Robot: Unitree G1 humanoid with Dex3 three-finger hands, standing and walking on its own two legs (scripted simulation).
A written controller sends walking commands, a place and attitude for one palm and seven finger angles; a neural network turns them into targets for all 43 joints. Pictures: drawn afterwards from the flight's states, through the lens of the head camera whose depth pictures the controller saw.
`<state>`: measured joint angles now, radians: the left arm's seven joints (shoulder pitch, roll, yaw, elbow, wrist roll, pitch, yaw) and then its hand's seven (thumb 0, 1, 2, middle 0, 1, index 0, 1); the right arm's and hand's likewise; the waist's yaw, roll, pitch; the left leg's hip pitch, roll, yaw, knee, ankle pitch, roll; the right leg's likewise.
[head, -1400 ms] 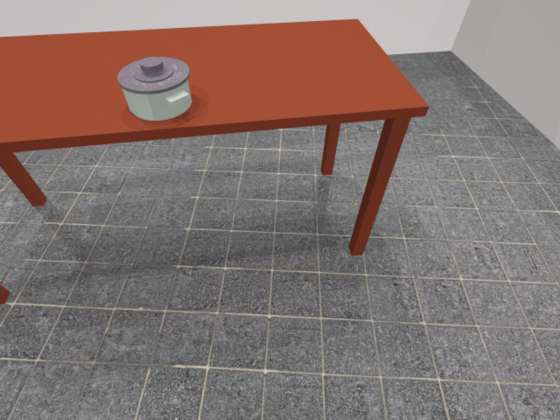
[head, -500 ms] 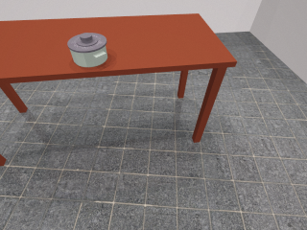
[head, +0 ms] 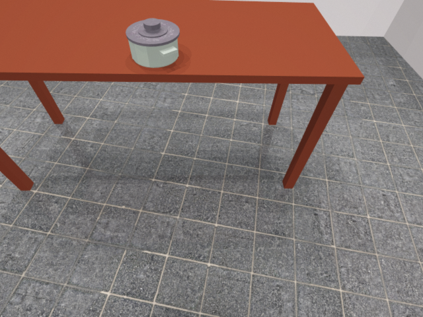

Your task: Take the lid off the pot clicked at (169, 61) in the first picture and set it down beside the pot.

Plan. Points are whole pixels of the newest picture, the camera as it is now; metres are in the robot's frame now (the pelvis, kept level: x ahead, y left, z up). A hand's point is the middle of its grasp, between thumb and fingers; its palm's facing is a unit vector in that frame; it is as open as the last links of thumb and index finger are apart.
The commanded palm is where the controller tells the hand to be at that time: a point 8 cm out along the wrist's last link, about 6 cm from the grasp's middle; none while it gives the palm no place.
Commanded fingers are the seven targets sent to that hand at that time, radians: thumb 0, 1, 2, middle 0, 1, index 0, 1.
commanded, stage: take the last steps up to it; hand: left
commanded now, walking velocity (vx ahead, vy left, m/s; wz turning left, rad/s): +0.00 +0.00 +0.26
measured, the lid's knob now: (152, 24) +0.91 +0.26 +0.09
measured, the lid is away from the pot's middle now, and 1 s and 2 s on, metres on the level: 0.00 0.00 0.00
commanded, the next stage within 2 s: come to a stop and stand still in 1.22 s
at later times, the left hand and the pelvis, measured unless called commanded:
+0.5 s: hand out of the picture -0.03 +0.23 -0.18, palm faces +0.18 -0.97 -0.18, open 7.4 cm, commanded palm none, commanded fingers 0.00 0.90 0.90 -0.20 -0.30 -0.20 -0.30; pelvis +0.06 +0.05 +0.00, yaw +7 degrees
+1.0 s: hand (128, 237) +0.31 +0.23 -0.16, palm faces +0.13 -0.97 -0.21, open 7.3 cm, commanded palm none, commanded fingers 0.00 0.90 0.90 -0.20 -0.30 -0.20 -0.30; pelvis +0.25 +0.04 +0.00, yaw +6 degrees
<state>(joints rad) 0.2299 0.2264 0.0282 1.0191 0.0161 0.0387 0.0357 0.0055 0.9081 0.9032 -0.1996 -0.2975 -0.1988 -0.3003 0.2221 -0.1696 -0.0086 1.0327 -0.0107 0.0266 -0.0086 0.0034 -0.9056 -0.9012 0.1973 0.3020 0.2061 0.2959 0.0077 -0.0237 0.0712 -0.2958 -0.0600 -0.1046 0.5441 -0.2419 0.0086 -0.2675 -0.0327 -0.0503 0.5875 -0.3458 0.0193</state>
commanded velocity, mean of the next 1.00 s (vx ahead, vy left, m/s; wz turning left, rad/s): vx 0.29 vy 0.01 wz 0.01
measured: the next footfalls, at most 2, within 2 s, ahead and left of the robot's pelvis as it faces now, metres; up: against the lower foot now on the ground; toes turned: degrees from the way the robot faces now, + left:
left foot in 0.42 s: +0.05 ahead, +0.16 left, +0.00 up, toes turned +14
right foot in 0.84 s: +0.35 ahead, -0.03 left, +0.00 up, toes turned -2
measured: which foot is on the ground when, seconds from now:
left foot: down 0.00-0.06, up 0.08-0.40, down 0.42-0.84, up 0.86-1.00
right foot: down 0.00-0.42, up 0.44-0.82, down 0.84-1.00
